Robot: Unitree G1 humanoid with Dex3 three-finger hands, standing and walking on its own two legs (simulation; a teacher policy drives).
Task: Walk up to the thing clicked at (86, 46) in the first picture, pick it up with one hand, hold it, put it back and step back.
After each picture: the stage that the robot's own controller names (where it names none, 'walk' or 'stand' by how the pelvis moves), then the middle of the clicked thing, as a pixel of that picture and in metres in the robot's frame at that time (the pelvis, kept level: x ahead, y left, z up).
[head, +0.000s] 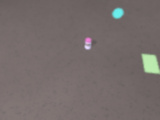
stand; (88, 43) +1.32 -0.06 -0.72
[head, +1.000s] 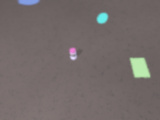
walk; (73, 53) +1.19 +0.20 -0.70
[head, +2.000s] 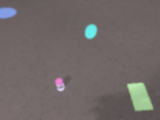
walk; (60, 84) +0.76 +0.29 -0.71
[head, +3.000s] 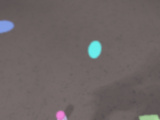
walk; (61, 117) +0.47 +0.24 -0.72
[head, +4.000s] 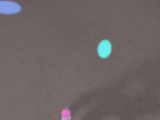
stand; (66, 115) +0.44 +0.08 -0.70
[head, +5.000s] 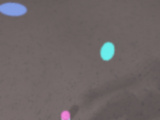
stand; (65, 117) +0.43 +0.11 -0.71
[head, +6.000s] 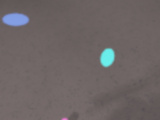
stand; out of the picture +0.42 +0.15 -0.72
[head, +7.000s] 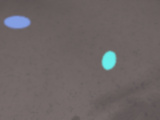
stand; out of the picture +0.40 +0.15 -0.73
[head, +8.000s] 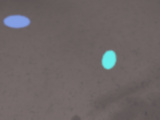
stand; out of the picture +0.40 +0.14 -0.73
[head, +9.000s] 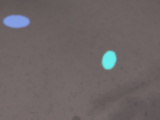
stand; out of the picture +0.39 +0.14 -0.73
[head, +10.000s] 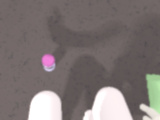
go down; (48, 62) +0.49 +0.13 -0.42
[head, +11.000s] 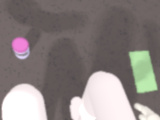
go down; (21, 48) +0.51 +0.17 -0.33
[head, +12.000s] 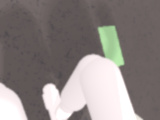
close in; out of the picture +0.50 +0.22 -0.26
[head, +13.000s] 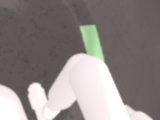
close; out of the picture +0.49 +0.24 -0.27
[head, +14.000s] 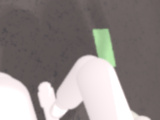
lift; out of the picture +0.47 +0.21 -0.27
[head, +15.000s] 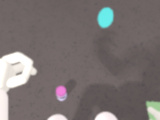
lift; (61, 93) +0.46 +0.11 -0.54
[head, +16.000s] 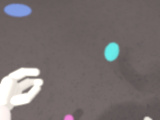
go down; out of the picture +0.41 +0.10 -0.67
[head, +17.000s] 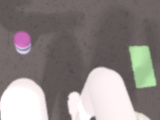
go down; (22, 43) +0.51 +0.15 -0.32
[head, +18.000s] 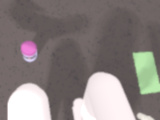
go down; (29, 51) +0.49 +0.15 -0.33
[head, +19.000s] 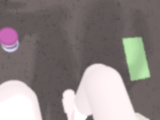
close in; (9, 40) +0.49 +0.17 -0.29
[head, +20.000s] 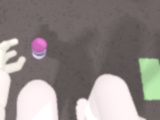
close in; (39, 48) +0.50 +0.15 -0.33
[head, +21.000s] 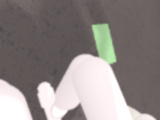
close; out of the picture +0.48 +0.20 -0.27
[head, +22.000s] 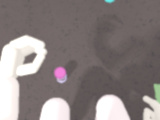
hold; (60, 75) +0.48 +0.11 -0.45
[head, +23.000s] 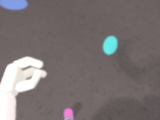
hold; (68, 115) +0.43 +0.09 -0.67
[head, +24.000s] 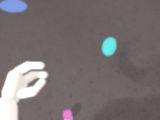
crouch; (67, 116) +0.43 +0.10 -0.67
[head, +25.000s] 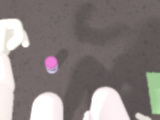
crouch; (51, 65) +0.49 +0.11 -0.42
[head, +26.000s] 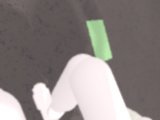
lower; out of the picture +0.49 +0.21 -0.26
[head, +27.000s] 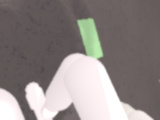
lower; out of the picture +0.49 +0.22 -0.26
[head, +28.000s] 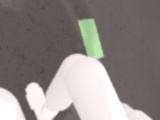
lower; out of the picture +0.48 +0.22 -0.26
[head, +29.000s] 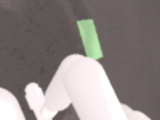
lower; out of the picture +0.49 +0.22 -0.27
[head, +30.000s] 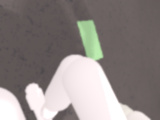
loosen; out of the picture +0.49 +0.21 -0.27
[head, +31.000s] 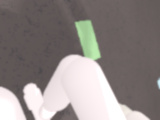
withdraw; out of the picture +0.57 +0.17 -0.30
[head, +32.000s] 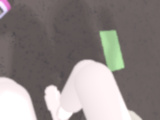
stand; out of the picture +0.58 +0.16 -0.30
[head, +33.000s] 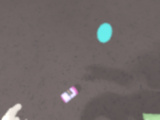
stand; (69, 94) +0.53 +0.04 -0.64
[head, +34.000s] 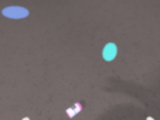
stand; (74, 109) +0.52 +0.06 -0.69
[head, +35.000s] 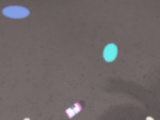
stand; (73, 110) +0.52 +0.06 -0.69
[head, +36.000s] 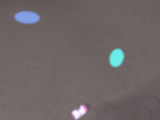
stand; (79, 112) +0.54 +0.05 -0.75
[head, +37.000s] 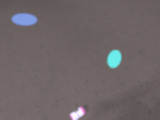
stand; (77, 113) +0.53 +0.06 -0.75
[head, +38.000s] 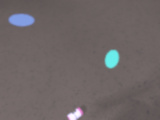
stand; (75, 115) +0.52 +0.08 -0.75
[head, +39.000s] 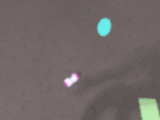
walk; (71, 79) +0.64 +0.05 -0.74
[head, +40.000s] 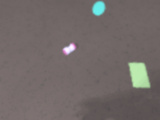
walk; (69, 49) +1.00 +0.16 -0.72
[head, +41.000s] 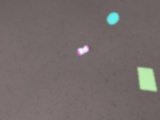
stand; (83, 50) +1.17 +0.03 -0.72
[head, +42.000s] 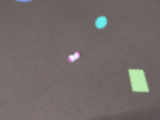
stand; (74, 57) +1.13 +0.09 -0.75
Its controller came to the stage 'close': yes
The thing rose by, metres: 0.01
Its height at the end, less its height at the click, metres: -0.02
